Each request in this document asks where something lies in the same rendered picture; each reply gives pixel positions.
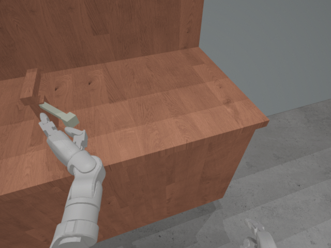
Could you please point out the right robot hand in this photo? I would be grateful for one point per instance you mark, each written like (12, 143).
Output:
(264, 239)

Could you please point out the left robot hand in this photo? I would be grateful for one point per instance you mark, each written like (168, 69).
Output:
(61, 145)

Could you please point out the counter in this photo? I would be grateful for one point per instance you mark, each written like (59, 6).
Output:
(167, 123)

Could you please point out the robot left forearm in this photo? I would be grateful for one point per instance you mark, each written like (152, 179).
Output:
(78, 228)

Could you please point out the tap lever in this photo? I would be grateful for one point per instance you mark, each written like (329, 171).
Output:
(69, 120)

